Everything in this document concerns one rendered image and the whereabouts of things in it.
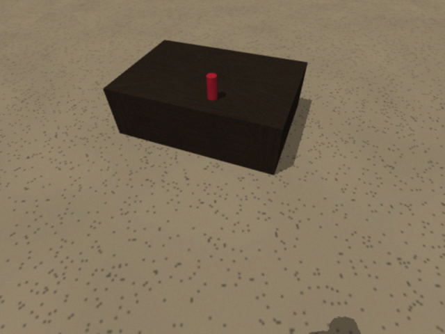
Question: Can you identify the can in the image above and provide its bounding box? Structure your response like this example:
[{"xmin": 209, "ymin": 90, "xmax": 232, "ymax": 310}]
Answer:
[{"xmin": 207, "ymin": 73, "xmax": 218, "ymax": 100}]

